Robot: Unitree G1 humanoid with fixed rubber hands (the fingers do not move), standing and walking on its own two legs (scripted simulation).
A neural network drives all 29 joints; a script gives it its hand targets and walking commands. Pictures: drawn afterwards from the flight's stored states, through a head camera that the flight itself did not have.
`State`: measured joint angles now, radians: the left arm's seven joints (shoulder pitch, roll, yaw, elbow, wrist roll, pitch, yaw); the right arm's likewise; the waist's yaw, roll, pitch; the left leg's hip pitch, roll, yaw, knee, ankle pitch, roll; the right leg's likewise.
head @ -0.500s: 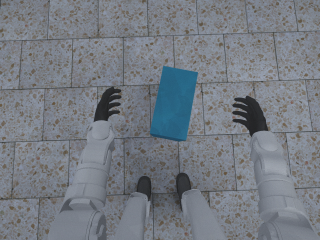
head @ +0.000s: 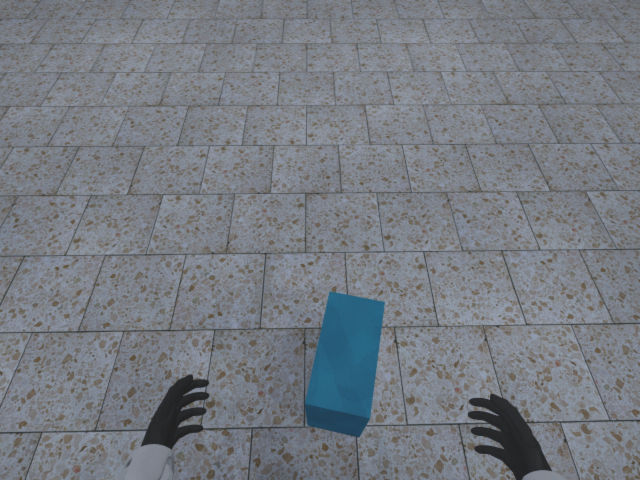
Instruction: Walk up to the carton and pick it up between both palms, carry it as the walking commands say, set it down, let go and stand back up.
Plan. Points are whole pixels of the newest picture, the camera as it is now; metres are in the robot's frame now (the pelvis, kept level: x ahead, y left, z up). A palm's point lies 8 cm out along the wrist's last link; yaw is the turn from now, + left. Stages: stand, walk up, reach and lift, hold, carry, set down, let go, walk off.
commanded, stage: let go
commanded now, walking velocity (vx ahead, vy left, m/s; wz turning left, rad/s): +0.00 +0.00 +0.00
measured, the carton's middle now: (344, 366) +0.45 -0.05 -0.63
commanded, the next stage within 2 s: stand in 0.54 s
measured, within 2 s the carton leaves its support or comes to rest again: neither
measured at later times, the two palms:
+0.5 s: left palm out of the picture +0.15 +0.24 -0.07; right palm (536, 472) +0.16 -0.23 -0.07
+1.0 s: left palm out of the picture +0.13 +0.28 -0.08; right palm out of the picture +0.14 -0.30 -0.09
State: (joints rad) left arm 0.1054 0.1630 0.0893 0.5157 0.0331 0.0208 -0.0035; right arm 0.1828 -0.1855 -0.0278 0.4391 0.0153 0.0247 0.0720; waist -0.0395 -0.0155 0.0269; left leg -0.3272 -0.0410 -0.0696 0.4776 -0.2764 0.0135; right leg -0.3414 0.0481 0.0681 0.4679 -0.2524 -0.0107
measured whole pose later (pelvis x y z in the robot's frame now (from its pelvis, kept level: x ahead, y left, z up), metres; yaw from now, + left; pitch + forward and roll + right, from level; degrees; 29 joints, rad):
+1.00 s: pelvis +0.01 -0.01 +0.00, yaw +1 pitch +0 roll +0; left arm 0.18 0.34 0.04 0.78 0.03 0.01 0.02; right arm 0.18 -0.35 -0.03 0.76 -0.03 0.01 -0.02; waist 0.00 0.03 0.00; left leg -0.16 -0.02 -0.08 0.48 -0.32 0.00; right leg -0.17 0.05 0.04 0.47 -0.30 -0.03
